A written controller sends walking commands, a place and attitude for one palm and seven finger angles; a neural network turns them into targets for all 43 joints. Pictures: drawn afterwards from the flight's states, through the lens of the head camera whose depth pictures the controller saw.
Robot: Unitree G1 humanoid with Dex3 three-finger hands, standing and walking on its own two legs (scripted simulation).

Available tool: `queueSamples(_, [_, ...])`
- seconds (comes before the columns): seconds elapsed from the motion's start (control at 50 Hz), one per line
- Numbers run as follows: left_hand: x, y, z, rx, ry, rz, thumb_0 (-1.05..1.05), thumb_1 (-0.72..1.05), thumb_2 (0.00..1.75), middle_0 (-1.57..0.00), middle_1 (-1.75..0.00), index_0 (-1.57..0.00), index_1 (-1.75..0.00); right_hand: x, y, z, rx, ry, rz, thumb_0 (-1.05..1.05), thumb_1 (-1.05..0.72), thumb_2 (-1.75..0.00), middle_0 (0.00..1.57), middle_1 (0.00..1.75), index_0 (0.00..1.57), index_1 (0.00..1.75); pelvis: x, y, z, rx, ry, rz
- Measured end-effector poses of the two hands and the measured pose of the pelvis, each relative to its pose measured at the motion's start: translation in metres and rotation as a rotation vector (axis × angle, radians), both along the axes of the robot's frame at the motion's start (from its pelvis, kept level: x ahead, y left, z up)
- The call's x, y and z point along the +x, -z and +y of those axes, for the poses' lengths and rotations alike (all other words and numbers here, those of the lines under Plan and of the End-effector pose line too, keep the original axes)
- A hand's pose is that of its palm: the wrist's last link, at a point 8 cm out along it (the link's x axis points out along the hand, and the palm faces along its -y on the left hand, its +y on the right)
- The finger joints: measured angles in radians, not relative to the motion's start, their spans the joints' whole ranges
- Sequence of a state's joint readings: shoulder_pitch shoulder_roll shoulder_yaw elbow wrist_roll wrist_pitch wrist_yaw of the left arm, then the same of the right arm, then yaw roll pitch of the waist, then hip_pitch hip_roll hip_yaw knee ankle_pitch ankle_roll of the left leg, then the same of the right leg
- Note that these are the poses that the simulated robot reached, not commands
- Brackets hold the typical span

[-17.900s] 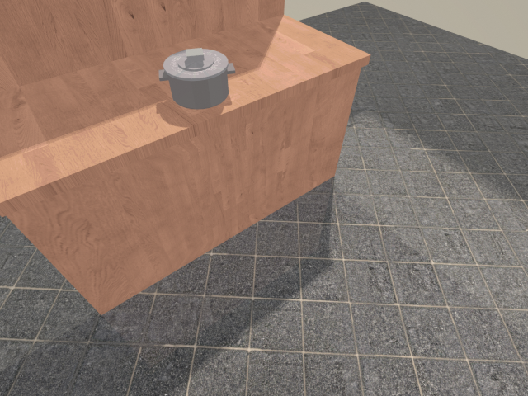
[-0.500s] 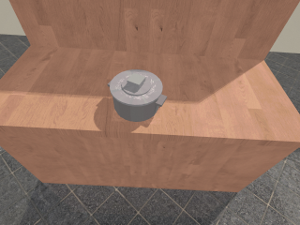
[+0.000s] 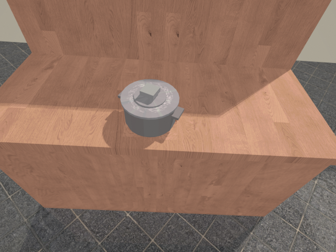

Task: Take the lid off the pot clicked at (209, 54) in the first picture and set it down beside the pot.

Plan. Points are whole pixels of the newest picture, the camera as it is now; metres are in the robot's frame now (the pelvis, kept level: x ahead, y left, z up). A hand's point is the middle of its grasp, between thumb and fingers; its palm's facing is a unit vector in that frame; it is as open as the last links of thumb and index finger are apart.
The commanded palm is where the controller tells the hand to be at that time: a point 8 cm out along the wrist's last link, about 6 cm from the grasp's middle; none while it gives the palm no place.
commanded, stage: shuffle to correct the standing spot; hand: left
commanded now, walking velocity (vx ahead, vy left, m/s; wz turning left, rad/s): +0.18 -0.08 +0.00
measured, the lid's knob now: (150, 91) +0.57 +0.10 +0.05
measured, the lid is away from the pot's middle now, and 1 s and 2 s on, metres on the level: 0.00 0.00 0.00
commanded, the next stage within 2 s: come to a stop and stand still in 0.68 s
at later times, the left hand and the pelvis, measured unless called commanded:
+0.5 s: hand out of the picture +0.04 +0.15 -0.19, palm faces +0.04 -1.00 -0.08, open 7.4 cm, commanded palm none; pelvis +0.09 +0.00 +0.00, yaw +1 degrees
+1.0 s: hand (145, 190) +0.34 +0.09 -0.19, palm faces -0.03 -0.98 -0.18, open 7.4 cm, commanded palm none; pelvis +0.22 -0.08 -0.03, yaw +0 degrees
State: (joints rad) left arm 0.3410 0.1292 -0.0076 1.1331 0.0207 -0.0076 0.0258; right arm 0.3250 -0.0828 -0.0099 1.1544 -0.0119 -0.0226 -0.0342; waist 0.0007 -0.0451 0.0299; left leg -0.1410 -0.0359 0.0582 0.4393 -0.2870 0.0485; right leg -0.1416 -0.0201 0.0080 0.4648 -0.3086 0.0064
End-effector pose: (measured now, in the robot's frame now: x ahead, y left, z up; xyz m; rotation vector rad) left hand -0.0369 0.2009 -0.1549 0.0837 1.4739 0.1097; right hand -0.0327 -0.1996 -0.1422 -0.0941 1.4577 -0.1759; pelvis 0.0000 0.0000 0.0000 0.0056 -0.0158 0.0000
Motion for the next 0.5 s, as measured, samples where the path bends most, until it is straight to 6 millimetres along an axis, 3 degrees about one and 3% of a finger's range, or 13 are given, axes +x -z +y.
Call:
queueSamples(0.12, [0.006,-0.001,-0.003,0.016,-0.013,0.015,0.0,0.91,0.9,-0.19,-0.3,-0.2,-0.3,0.004,0.006,-0.007,0.014,0.012,0.029,0.01,-0.91,-0.9,0.19,0.3,0.2,0.3,0.015,0.004,-0.008,0.007,-0.003,0.016])
queueSamples(0.2, [0.012,0.001,-0.009,0.025,-0.042,0.02,0.0,0.91,0.9,-0.19,-0.3,-0.2,-0.3,0.017,0.009,-0.014,0.009,-0.002,0.042,0.01,-0.91,-0.9,0.2,0.3,0.2,0.3,0.028,0.008,-0.013,-0.012,-0.015,0.026])
queueSamples(0.26, [0.012,0.005,-0.013,0.015,-0.069,0.033,0.0,0.91,0.9,-0.19,-0.3,-0.2,-0.3,0.04,0.008,-0.019,-0.012,-0.024,0.036,0.01,-0.91,-0.9,0.19,0.3,0.2,0.3,0.039,0.01,-0.014,-0.026,-0.022,0.028])
queueSamples(0.38, [0.011,0.018,-0.014,-0.048,-0.068,0.123,0.0,0.91,0.9,-0.19,-0.3,-0.2,-0.3,0.105,0.001,-0.03,-0.11,-0.038,-0.083,0.03,-0.94,-0.9,0.2,0.3,0.2,0.3,0.065,0.017,0.0,-0.029,0.01,0.009])
queueSamples(0.44, [0.034,0.018,-0.007,-0.06,-0.029,0.136,0.0,0.91,0.9,-0.2,-0.3,-0.2,-0.3,0.122,-0.01,-0.027,-0.131,-0.025,-0.154,0.02,-0.93,-0.9,0.19,0.3,0.2,0.3,0.077,0.012,0.004,-0.034,0.012,0.002])
queueSamples(0.5, [0.078,0.014,0.004,-0.044,-0.027,0.05,0.01,0.91,0.9,-0.2,-0.3,-0.2,-0.3,0.124,-0.019,-0.019,-0.122,-0.034,-0.131,0.01,-0.93,-0.9,0.19,0.3,0.2,0.3,0.089,0.002,0.005,-0.049,-0.01,0.009])
